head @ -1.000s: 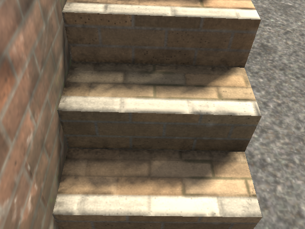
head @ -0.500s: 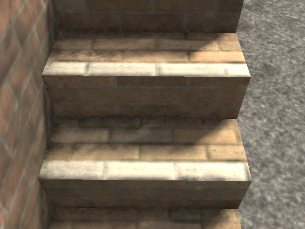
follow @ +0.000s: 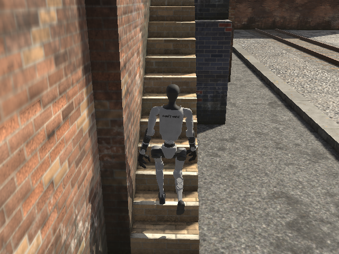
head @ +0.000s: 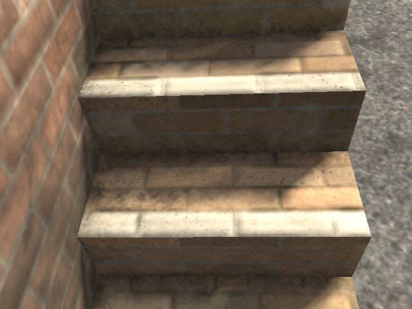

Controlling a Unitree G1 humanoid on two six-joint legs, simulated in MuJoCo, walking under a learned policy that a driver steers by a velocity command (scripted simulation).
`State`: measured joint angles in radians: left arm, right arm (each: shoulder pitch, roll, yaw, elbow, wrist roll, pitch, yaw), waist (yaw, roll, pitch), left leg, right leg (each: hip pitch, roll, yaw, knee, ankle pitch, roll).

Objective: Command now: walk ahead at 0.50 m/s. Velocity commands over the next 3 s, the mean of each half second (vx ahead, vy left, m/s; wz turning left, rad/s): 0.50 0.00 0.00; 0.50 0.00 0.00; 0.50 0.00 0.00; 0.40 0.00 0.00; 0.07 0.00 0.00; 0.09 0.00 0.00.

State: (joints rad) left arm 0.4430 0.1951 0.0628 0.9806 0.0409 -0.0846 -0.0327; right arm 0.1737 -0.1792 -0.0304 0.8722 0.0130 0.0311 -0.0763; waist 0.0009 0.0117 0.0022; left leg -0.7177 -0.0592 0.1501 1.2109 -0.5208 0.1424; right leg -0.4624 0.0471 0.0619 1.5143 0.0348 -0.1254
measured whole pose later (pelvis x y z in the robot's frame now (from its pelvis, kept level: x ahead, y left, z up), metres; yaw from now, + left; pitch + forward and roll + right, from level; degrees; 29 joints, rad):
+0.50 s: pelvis +0.26 -0.07 +0.23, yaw +0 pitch +1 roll -2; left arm 0.19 0.16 0.05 0.79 0.02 -0.06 -0.01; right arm 0.26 -0.23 -0.08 0.78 -0.02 -0.09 0.01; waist -0.01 0.02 -0.02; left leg -0.68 -0.06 -0.09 1.90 -0.08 0.09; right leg -0.66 -0.03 -0.14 1.06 -0.47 -0.07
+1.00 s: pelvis +0.49 +0.04 +0.39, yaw +2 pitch +7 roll +3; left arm 0.30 0.24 0.06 0.98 0.00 -0.04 -0.09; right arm 0.22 -0.20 -0.02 0.71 -0.01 0.04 0.12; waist -0.07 -0.04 -0.09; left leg -0.87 -0.07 0.12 1.18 -0.45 0.10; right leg -0.63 0.01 0.33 1.50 0.24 -0.15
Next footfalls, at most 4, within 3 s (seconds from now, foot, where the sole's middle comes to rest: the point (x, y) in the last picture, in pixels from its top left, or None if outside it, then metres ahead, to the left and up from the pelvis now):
0.32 right None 0.38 -0.19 -0.47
0.88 left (176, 194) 0.61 0.12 -0.28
1.66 right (233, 61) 0.86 -0.03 -0.08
2.02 left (161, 67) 0.85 0.15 -0.08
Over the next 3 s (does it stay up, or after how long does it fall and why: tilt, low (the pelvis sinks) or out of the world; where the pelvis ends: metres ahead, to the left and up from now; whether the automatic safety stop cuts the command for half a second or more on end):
stays up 1.02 -0.01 0.87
